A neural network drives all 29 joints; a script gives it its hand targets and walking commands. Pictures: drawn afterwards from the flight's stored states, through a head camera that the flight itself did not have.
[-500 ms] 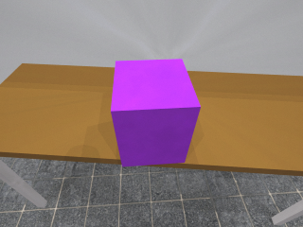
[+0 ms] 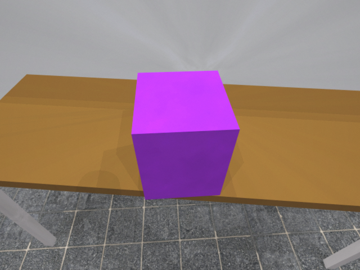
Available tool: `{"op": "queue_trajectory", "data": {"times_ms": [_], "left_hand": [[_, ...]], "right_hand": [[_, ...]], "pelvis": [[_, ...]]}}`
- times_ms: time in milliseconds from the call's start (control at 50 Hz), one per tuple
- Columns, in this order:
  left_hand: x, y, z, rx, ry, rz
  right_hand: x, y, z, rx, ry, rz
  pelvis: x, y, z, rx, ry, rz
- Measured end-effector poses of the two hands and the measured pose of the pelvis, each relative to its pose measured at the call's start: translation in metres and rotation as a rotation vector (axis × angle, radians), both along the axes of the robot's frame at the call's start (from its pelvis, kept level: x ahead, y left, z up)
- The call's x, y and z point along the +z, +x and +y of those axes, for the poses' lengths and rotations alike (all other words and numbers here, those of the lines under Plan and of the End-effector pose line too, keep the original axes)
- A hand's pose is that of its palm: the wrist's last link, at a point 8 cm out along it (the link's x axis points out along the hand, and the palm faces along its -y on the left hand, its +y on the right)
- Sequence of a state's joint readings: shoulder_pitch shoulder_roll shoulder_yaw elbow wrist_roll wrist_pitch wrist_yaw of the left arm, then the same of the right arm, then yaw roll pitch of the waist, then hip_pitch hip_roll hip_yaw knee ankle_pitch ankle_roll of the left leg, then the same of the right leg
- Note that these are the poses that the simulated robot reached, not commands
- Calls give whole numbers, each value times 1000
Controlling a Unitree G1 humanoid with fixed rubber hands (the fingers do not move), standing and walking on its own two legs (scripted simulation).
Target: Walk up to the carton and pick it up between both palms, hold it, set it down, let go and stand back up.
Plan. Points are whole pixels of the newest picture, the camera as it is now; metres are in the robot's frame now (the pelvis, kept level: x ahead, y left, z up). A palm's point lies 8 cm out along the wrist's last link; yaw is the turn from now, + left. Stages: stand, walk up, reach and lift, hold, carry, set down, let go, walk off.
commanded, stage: stand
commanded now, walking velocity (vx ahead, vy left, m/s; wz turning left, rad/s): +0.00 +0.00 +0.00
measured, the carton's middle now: (180, 136) +0.43 +0.02 +0.06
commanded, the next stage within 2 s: none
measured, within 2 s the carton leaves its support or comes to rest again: neither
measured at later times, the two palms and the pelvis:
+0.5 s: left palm out of the picture +0.00 +0.24 -0.14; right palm out of the picture +0.01 -0.24 -0.14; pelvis +0.01 +0.00 +0.00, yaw +0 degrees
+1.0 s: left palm out of the picture +0.00 +0.24 -0.14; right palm out of the picture +0.01 -0.24 -0.14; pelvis +0.01 +0.00 +0.00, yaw +0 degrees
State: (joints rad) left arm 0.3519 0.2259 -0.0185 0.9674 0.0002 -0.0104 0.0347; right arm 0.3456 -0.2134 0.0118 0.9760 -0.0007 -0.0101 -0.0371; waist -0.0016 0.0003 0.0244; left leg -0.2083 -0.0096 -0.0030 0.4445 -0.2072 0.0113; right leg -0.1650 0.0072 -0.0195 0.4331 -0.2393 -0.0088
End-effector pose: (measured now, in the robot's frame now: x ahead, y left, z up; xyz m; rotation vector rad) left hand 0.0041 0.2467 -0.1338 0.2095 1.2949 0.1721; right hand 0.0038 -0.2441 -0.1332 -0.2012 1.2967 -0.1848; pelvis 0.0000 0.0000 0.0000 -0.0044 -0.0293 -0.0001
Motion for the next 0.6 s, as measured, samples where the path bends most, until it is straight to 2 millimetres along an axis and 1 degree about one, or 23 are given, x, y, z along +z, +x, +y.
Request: {"op": "queue_trajectory", "data": {"times_ms": [600], "left_hand": [[-2,0,-6,17,-8,31]], "right_hand": [[-3,4,5,-5,10,27]], "pelvis": [[1,7,0,4,1,5]]}}
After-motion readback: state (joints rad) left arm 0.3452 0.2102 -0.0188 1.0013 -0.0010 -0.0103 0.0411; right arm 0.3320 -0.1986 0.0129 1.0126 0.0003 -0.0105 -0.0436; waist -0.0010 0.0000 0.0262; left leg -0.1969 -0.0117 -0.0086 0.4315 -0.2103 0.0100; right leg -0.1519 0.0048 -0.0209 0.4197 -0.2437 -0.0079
